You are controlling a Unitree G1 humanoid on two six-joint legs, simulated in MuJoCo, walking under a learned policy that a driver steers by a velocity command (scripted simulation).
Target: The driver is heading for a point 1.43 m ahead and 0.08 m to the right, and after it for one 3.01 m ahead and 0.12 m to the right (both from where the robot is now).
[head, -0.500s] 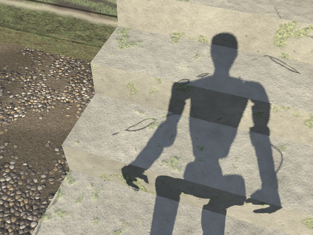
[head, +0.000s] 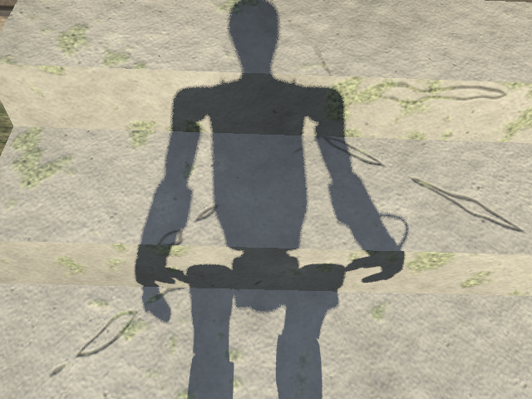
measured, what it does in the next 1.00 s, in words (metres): climbs, turning right: left foot 0.17 m higher, then right foot 0.17 m higher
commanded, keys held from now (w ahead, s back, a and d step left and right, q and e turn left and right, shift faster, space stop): w+e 0.44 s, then w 0.32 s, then w+q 0.24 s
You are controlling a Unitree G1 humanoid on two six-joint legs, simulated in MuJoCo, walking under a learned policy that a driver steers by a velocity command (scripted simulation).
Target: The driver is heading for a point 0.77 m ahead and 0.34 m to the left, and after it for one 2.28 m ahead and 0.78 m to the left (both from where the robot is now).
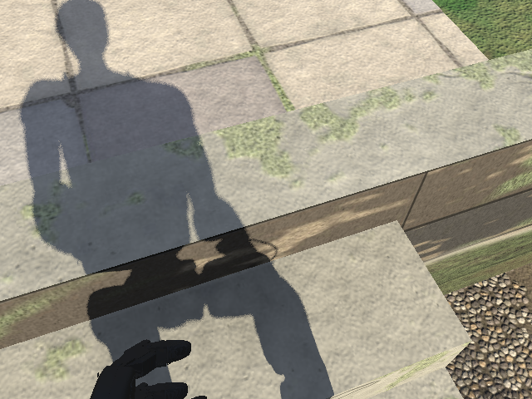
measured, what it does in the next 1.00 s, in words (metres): climbs, turning left: left foot 0.17 m higher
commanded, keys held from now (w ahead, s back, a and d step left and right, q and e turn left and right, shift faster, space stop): w+q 1.00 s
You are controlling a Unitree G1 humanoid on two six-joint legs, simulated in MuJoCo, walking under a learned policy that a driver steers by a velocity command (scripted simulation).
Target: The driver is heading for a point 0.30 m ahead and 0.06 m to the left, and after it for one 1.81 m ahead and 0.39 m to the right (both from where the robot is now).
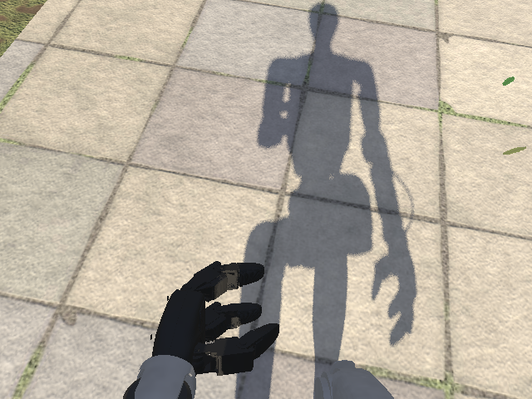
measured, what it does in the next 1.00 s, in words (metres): climbs: right foot 0.17 m higher, then left foot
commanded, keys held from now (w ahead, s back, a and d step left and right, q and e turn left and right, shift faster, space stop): w+q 0.18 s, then w+e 0.82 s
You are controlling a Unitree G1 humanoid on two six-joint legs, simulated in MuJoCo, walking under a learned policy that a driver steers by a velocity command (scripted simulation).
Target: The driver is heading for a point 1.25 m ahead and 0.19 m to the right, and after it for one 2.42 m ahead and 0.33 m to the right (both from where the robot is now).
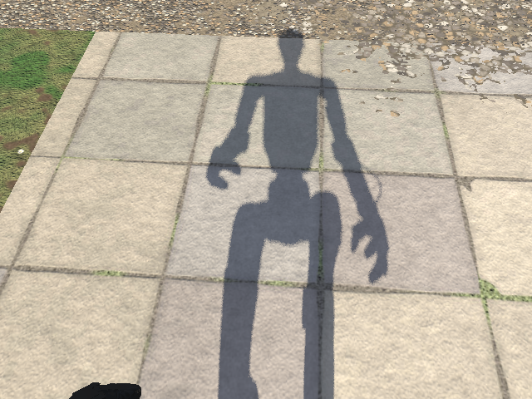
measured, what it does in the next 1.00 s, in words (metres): walks ahead, turning right: left foot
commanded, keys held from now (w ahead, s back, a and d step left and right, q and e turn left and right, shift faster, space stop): w+e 0.58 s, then w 0.36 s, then w+q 0.06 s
